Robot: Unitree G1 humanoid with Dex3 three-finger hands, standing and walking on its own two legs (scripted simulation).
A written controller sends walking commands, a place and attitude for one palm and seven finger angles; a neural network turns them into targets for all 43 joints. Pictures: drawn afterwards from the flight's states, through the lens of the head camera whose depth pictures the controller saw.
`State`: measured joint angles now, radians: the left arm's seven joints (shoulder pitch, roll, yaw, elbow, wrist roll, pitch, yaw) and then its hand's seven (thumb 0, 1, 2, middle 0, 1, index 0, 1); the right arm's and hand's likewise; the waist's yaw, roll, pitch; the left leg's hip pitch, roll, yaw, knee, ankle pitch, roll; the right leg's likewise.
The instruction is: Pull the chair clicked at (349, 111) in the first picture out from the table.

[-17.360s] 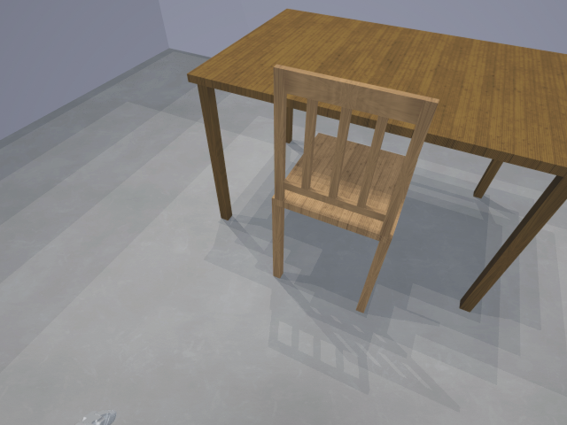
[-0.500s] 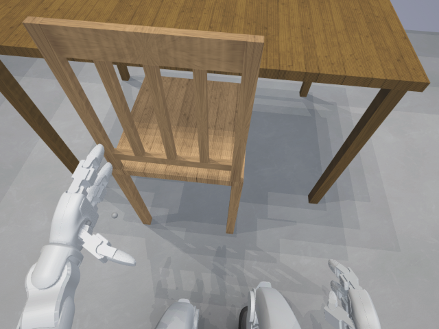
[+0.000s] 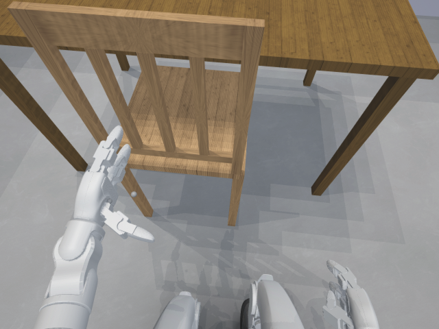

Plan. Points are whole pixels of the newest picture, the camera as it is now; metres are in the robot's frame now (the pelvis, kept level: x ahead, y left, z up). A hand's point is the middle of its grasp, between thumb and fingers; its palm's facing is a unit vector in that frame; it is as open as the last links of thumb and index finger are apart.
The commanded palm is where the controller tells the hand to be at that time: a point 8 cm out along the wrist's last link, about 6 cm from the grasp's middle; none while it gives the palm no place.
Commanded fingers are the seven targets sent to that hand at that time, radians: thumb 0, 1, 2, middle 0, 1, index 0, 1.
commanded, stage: aim the fingers beside a spindle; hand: left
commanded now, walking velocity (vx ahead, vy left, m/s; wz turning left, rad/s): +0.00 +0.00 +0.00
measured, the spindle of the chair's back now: (160, 110) +0.53 +0.14 +0.03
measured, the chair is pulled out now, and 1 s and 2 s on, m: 0.00 0.00 0.00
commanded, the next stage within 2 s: none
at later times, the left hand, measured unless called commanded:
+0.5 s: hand (154, 173) +0.39 +0.14 +0.02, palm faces -0.10 -0.99 -0.04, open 17.0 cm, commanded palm +0.36 +0.20 +0.02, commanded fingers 0.00 -0.50 0.30 -0.06 -0.08 -0.06 -0.08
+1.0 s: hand (157, 170) +0.40 +0.13 +0.01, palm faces -0.08 -1.00 -0.04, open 17.0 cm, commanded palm +0.36 +0.20 +0.02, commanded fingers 0.00 -0.50 0.30 -0.06 -0.08 -0.06 -0.08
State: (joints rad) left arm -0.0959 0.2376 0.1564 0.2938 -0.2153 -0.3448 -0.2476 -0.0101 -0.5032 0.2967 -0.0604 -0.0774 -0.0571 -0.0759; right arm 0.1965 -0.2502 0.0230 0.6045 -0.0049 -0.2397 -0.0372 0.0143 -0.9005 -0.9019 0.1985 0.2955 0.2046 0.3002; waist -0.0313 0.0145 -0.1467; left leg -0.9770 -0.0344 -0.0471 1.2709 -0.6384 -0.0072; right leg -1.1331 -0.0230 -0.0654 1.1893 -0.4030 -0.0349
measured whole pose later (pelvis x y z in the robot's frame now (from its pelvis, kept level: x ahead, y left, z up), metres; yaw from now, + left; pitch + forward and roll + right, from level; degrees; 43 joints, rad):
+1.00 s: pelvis -0.01 +0.01 -0.01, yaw +0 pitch +23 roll +0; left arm -0.41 0.22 0.18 0.65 -0.12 -0.46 -0.14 -0.01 -0.50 0.30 -0.06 -0.08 -0.06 -0.08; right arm 0.21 -0.25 0.02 0.63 -0.03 -0.17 -0.01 0.01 -0.90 -0.90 0.20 0.30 0.20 0.30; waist -0.09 0.00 -0.15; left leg -1.09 -0.04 -0.02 1.32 -0.63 0.00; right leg -1.25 -0.03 -0.04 1.23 -0.39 -0.03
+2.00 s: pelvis -0.01 +0.00 -0.01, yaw -1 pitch +23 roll +1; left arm -0.38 0.23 0.21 0.63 -0.14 -0.45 -0.17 -0.01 -0.50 0.30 -0.06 -0.08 -0.06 -0.08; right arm 0.23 -0.26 0.02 0.63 -0.02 -0.16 -0.01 0.01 -0.90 -0.90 0.20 0.30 0.20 0.30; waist -0.08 0.00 -0.15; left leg -1.08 -0.04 -0.02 1.31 -0.63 0.00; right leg -1.25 -0.02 -0.04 1.23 -0.38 -0.03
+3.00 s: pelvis -0.02 +0.00 -0.02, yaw +0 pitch +23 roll +1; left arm -0.54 0.26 0.22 0.77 -0.13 -0.44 -0.17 -0.01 -0.50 0.30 -0.06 -0.08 -0.06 -0.08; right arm 0.24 -0.26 0.02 0.65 -0.02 -0.16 -0.01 0.01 -0.90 -0.90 0.20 0.30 0.20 0.30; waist -0.09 0.01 -0.15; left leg -1.11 -0.04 -0.03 1.32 -0.62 0.00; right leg -1.27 -0.03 -0.04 1.23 -0.38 -0.03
